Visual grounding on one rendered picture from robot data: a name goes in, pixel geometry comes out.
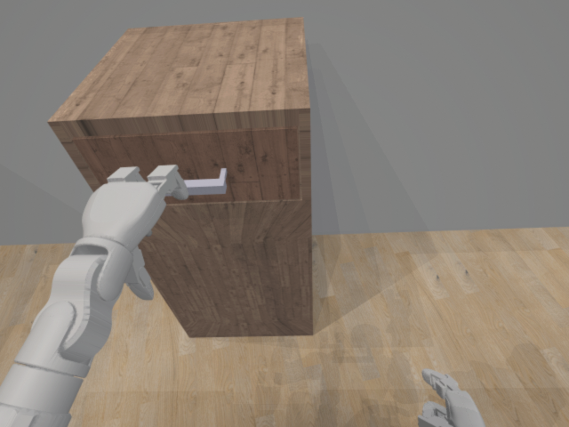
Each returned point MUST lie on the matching cabinet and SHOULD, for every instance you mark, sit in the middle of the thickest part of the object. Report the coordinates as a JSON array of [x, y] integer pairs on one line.
[[225, 269]]

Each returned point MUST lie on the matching robot left forearm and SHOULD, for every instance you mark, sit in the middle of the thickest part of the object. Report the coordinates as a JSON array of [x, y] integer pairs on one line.
[[65, 336]]

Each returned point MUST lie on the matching left robot hand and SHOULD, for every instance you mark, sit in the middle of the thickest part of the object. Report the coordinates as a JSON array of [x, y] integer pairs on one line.
[[126, 209]]

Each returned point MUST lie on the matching drawer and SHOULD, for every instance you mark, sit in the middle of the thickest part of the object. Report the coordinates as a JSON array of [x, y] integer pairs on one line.
[[262, 163]]

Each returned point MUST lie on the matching handle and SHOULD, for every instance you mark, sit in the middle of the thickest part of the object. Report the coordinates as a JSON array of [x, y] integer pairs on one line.
[[207, 186]]

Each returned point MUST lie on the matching right robot hand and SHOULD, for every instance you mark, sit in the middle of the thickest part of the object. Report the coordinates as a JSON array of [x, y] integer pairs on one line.
[[460, 411]]

